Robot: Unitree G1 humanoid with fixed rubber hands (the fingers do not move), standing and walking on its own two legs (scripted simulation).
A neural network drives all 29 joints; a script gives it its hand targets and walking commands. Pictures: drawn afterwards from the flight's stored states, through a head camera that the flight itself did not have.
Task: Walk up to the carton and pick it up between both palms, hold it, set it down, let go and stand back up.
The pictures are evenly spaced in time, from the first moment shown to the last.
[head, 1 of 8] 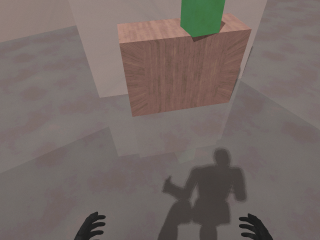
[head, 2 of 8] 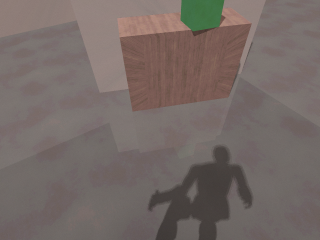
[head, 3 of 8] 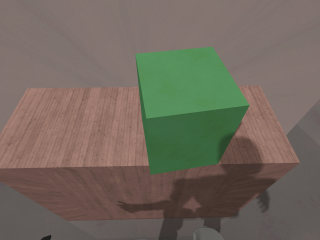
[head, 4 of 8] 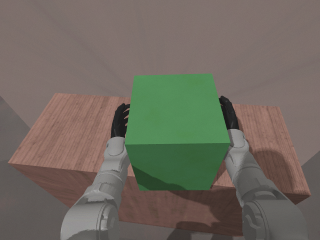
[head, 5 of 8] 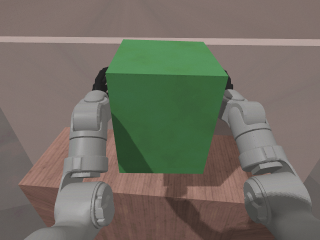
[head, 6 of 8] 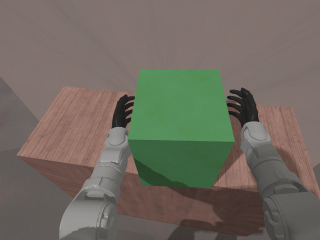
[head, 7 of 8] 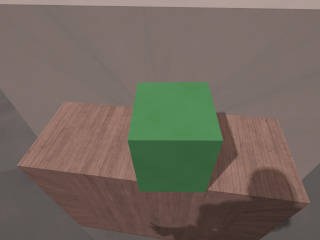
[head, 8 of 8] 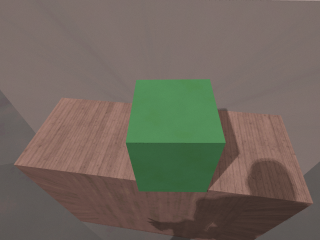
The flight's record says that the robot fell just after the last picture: no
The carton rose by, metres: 0.22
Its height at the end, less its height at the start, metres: +0.00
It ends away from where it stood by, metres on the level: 0.05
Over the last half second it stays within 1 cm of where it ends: yes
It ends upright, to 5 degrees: yes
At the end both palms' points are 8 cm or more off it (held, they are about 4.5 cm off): yes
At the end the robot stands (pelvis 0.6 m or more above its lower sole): yes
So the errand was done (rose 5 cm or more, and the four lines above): yes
